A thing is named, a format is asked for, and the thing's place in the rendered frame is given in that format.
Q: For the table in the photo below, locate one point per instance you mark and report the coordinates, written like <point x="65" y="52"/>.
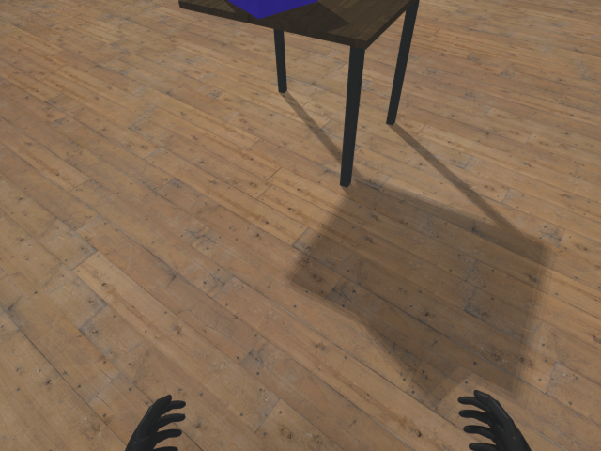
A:
<point x="356" y="23"/>

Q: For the robot left hand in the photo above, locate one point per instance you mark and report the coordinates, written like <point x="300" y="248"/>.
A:
<point x="145" y="437"/>

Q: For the robot right hand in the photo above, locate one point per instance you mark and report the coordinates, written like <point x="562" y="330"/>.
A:
<point x="503" y="431"/>

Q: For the carton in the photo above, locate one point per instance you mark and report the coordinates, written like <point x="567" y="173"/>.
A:
<point x="264" y="8"/>

